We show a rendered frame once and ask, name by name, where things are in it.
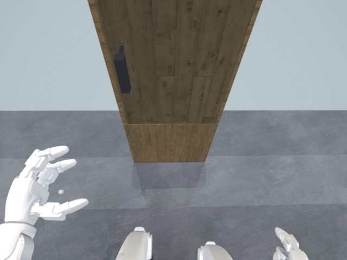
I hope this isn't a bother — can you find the cupboard door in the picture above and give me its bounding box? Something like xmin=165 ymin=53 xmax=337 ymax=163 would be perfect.
xmin=94 ymin=0 xmax=257 ymax=124

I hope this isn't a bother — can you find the left robot hand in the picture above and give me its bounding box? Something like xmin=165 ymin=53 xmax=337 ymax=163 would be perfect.
xmin=4 ymin=146 xmax=89 ymax=225

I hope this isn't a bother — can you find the handle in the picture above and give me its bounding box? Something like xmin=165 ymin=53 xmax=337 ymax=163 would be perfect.
xmin=114 ymin=45 xmax=131 ymax=93

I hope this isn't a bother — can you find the robot left forearm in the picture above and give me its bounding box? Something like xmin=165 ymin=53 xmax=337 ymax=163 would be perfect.
xmin=0 ymin=221 xmax=37 ymax=260

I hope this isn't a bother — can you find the right robot thigh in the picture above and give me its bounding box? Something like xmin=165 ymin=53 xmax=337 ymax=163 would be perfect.
xmin=197 ymin=244 xmax=233 ymax=260

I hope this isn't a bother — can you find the robot thigh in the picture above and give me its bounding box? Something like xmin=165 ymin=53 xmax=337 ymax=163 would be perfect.
xmin=197 ymin=244 xmax=233 ymax=260
xmin=115 ymin=231 xmax=152 ymax=260

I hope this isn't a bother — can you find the left robot thigh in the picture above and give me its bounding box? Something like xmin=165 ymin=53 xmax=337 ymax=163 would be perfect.
xmin=115 ymin=231 xmax=152 ymax=260

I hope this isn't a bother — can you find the right robot hand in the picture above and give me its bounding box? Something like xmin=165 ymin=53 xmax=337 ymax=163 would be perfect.
xmin=273 ymin=227 xmax=309 ymax=260

